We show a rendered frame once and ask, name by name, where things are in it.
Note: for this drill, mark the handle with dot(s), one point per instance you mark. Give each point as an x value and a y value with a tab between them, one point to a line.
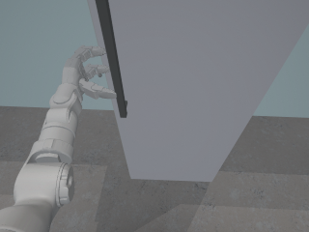
107	31

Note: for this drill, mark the left robot forearm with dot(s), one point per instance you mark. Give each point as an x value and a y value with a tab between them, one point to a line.
58	132

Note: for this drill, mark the left robot upper arm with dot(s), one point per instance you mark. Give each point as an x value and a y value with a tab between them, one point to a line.
42	189

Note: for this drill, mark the robot left hand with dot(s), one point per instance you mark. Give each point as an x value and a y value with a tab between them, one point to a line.
75	73

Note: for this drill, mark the fridge door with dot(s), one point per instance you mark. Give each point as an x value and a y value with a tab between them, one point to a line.
193	74

